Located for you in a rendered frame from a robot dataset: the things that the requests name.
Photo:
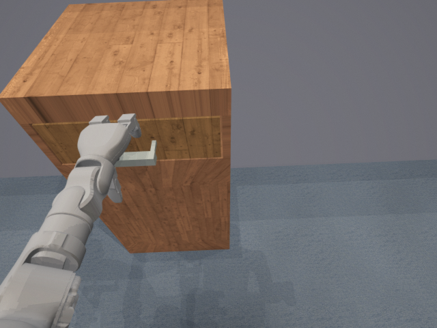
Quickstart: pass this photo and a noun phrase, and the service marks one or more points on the drawer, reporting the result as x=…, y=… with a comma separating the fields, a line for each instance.
x=177, y=138

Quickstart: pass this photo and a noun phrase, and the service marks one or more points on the cabinet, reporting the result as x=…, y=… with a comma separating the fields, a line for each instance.
x=157, y=59

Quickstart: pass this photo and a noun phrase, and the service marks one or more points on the left robot forearm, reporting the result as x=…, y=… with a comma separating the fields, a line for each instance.
x=60, y=242

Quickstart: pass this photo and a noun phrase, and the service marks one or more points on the robot left hand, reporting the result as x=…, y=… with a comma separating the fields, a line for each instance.
x=109, y=141

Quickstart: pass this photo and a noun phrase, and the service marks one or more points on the handle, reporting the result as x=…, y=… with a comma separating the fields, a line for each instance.
x=145, y=158

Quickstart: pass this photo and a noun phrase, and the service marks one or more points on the left robot upper arm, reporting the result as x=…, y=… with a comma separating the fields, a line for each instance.
x=40, y=297

